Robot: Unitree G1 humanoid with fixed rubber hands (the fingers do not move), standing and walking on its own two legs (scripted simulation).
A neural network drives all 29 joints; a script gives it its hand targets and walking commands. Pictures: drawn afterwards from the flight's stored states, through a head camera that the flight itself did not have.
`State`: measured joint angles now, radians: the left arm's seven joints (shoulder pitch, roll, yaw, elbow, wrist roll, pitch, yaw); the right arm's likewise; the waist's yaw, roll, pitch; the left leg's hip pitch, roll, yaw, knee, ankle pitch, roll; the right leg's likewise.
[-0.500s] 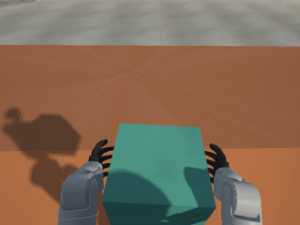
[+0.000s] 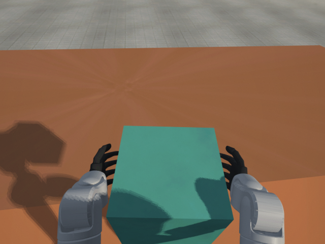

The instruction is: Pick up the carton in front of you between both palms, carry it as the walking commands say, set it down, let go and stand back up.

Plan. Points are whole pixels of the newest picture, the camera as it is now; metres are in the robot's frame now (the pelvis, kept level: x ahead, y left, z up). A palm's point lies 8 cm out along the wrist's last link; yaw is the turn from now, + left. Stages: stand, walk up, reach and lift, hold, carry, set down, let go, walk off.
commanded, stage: carry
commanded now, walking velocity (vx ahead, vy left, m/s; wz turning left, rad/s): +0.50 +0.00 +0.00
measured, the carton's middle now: (167, 191) +0.28 -0.01 +0.02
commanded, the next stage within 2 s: none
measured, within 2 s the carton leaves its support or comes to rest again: neither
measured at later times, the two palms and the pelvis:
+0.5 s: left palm (117, 92) +0.60 +0.15 +0.08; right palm (203, 91) +0.62 -0.15 +0.07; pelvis +0.35 -0.02 +0.00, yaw +4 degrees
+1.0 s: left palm (118, 32) +1.04 +0.20 +0.11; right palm (179, 33) +1.05 -0.10 +0.12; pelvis +0.67 +0.04 -0.01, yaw +3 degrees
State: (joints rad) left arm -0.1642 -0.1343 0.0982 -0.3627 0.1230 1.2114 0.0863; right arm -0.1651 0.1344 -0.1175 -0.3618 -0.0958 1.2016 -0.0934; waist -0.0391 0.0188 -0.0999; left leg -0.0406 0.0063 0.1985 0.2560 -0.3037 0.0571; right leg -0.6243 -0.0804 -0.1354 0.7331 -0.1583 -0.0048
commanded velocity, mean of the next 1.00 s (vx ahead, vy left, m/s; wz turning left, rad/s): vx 0.50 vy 0.00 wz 0.00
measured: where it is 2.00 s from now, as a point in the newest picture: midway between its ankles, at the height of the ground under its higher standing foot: (151, 126)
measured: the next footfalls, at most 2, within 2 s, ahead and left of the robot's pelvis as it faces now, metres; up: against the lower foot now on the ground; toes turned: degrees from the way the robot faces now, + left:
right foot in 0.16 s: +0.31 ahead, -0.10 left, +0.00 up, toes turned -10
left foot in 0.64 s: +0.65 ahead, +0.11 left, +0.00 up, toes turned +12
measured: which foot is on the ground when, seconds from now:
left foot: down 0.00-0.18, up 0.20-0.62, down 0.64-1.00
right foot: up 0.00-0.14, down 0.16-0.68, up 0.70-1.00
